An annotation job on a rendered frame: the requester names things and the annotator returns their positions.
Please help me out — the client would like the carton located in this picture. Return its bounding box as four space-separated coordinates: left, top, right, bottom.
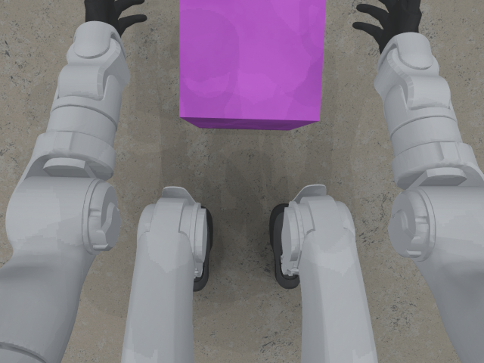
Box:
179 0 326 131

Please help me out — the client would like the right robot hand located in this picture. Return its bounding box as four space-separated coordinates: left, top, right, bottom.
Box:
352 0 422 55

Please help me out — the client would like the robot right foot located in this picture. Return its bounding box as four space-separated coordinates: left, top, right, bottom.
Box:
269 203 300 289

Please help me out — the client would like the robot right upper arm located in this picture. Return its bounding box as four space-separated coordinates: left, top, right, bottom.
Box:
388 186 484 363

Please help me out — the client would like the right robot forearm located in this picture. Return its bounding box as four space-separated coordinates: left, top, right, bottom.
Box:
374 32 484 190

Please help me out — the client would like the robot right thigh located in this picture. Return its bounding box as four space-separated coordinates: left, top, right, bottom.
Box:
282 195 378 363

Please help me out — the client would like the left robot hand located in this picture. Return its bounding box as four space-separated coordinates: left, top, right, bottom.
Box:
84 0 147 38

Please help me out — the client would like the robot left upper arm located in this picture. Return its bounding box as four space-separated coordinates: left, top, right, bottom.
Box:
0 176 121 363

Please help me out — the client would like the left robot forearm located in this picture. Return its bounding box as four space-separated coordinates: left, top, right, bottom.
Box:
5 21 130 248

